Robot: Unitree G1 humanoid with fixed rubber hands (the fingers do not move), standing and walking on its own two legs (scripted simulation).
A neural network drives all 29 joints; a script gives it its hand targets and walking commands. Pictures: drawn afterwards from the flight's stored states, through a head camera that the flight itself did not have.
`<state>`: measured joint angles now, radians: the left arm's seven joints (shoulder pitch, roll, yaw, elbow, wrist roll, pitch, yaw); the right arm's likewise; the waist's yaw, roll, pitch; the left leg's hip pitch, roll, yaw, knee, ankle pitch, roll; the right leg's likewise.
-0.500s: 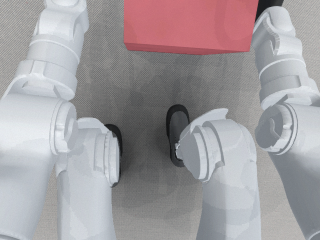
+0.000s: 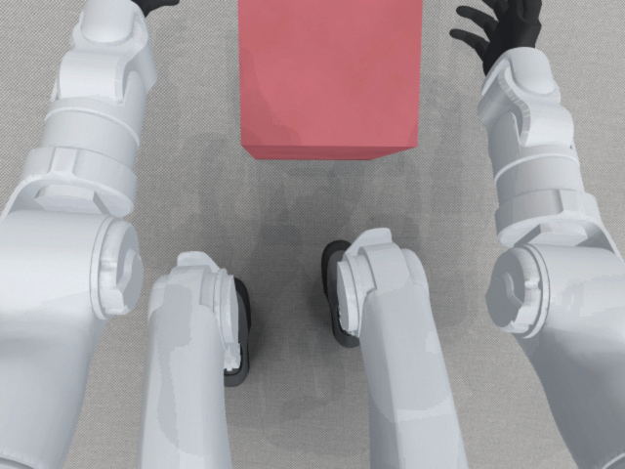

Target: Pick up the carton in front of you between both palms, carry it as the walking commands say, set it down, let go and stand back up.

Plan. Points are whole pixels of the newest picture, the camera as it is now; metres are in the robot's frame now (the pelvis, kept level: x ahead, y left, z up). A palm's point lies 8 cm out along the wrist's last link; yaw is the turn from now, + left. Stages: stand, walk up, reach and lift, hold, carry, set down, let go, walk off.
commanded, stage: set down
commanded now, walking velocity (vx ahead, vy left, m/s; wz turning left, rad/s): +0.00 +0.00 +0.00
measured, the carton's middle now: (320, 85) +0.53 -0.09 -0.30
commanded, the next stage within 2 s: let go in 0.68 s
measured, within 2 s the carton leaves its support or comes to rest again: neither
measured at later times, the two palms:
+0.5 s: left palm out of the picture +0.57 +0.12 +0.03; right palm out of the picture +0.50 -0.28 +0.03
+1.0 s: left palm out of the picture +0.49 +0.14 +0.15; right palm out of the picture +0.43 -0.27 +0.15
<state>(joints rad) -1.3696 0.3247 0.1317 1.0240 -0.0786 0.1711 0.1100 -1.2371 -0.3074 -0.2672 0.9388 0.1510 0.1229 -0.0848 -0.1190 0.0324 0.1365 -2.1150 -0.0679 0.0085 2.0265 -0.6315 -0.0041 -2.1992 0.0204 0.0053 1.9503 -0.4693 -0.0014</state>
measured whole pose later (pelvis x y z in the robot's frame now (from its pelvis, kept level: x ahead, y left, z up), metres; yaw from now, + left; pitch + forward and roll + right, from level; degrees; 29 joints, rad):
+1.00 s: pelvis +0.06 -0.01 +0.26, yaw +0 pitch +38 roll +2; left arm -0.68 0.13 0.22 0.65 0.11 0.15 0.09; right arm -0.61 -0.22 -0.27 0.65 -0.07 0.11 0.11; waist -0.08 0.02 -0.07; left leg -1.26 -0.05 -0.04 0.95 -0.36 -0.02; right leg -1.33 0.02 0.01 0.92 -0.26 -0.02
